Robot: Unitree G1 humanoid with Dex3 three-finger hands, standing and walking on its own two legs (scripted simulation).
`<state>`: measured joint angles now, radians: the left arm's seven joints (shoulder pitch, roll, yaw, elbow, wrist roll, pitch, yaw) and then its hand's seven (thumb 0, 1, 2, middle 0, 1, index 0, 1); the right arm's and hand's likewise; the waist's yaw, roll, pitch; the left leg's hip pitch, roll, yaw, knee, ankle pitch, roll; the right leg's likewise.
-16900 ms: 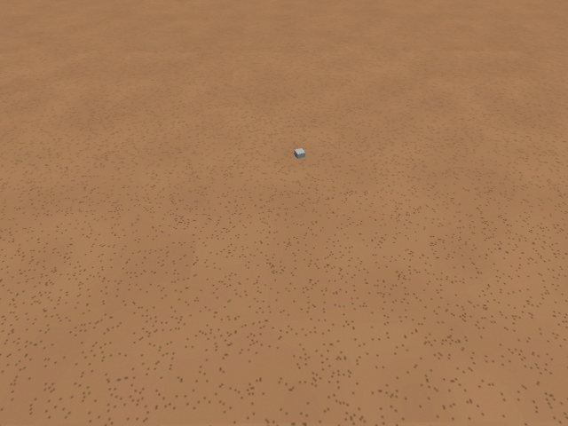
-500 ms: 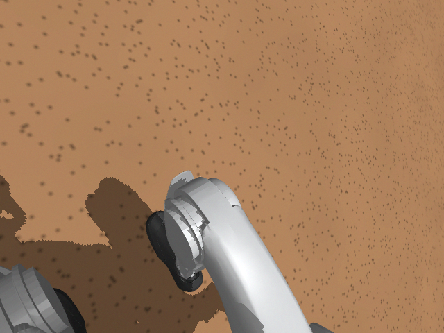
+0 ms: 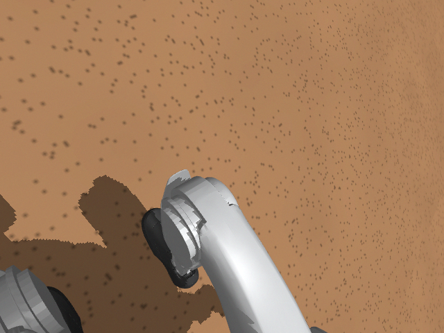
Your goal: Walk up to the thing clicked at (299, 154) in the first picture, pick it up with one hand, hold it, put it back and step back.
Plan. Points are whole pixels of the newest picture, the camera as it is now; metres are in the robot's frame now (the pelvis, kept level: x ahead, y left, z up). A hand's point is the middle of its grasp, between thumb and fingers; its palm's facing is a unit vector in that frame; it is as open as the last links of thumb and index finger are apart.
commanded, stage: close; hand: left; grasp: from above
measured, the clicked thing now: out of the picture +0.47 +0.30 -0.31
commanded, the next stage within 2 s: settle in 1.26 s
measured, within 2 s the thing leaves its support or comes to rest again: leaves its support in 1.66 s
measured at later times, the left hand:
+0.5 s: hand out of the picture +0.48 +0.28 -0.28, palm faces -0.30 -0.33 -0.90, open 10.1 cm
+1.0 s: hand out of the picture +0.48 +0.28 -0.28, palm faces -0.29 -0.34 -0.90, open 8.0 cm
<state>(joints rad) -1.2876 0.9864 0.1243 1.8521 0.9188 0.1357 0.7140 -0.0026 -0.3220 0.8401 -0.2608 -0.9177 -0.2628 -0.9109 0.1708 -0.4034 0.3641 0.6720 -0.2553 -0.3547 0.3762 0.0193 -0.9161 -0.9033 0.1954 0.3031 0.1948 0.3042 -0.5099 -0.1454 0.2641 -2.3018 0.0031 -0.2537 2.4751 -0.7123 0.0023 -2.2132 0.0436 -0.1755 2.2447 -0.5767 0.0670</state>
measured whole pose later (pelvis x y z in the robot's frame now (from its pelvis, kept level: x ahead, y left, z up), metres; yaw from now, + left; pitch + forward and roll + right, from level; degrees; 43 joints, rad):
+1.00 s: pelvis +0.00 +0.00 +0.00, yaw -1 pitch +29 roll -16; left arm -1.30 1.03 0.17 1.85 0.91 0.16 0.73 -0.01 0.27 0.41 -0.71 -0.59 -0.79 -0.57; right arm 0.16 -0.42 0.38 0.64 -0.25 -0.35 0.37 0.02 -0.92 -0.90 0.20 0.30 0.19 0.30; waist -0.52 -0.16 0.28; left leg -2.29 0.01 -0.26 2.46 -0.71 0.01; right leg -2.20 0.05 -0.18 2.22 -0.57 0.07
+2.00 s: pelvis +0.01 +0.00 +0.01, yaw +2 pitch +33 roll -13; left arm -1.20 0.86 0.14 1.65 0.90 0.25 0.57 -0.14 0.44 0.14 -0.86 -0.27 -1.29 -0.38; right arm 0.23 -0.36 0.25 0.74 -0.19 -0.32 0.35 0.01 -0.91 -0.90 0.20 0.30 0.20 0.30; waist -0.43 -0.05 0.10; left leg -2.30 0.01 -0.21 2.41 -0.71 0.00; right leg -2.23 0.03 -0.14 2.22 -0.59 0.05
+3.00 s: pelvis +0.01 -0.02 +0.07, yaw +11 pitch +35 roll -4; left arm -0.96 0.48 0.05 1.33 0.89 0.28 0.32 -0.15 0.44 0.15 -0.86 -0.26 -1.13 -0.31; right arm 0.21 -0.30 0.01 0.80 -0.07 -0.15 0.19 0.01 -0.91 -0.90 0.20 0.30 0.20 0.30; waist -0.20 0.08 -0.18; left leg -2.12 0.00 -0.07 2.18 -0.68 -0.01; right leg -2.11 0.00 -0.02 2.11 -0.62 0.02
